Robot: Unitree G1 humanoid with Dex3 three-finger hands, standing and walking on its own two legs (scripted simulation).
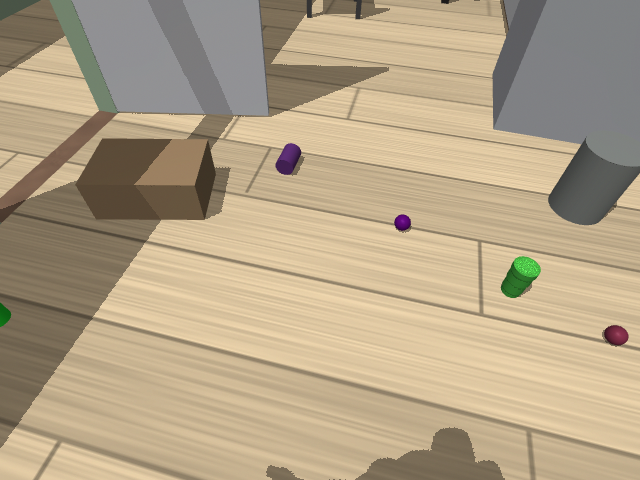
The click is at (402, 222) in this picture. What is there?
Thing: free ball
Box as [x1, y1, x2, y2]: [394, 214, 410, 230]
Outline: 402,214 397,216 394,221 395,226 401,230 406,229 410,224 409,218 406,215
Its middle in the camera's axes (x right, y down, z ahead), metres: +0.36 -0.06 +1.67
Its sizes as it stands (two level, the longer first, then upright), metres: 0.069 0.069 0.069
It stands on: the floor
